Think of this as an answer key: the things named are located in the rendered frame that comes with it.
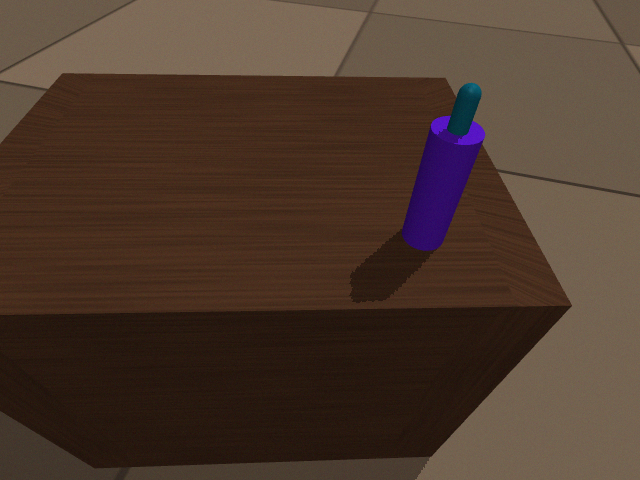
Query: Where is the bottle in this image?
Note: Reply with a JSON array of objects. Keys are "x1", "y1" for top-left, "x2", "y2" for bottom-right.
[{"x1": 402, "y1": 83, "x2": 485, "y2": 251}]

